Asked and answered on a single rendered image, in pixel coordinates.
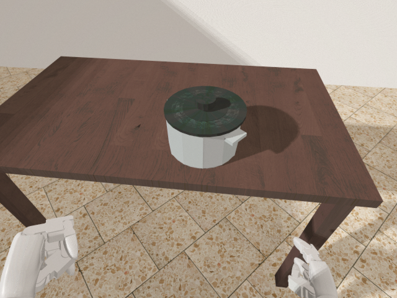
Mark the robot left hand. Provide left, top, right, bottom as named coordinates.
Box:
left=0, top=215, right=78, bottom=298

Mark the knob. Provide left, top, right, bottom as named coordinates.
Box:
left=195, top=93, right=216, bottom=111

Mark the pot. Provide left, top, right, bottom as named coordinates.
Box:
left=166, top=121, right=247, bottom=169

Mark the table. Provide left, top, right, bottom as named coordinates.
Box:
left=0, top=56, right=383, bottom=288

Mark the robot right hand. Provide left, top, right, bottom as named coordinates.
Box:
left=288, top=237, right=338, bottom=298

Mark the lid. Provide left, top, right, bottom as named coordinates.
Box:
left=164, top=86, right=247, bottom=137

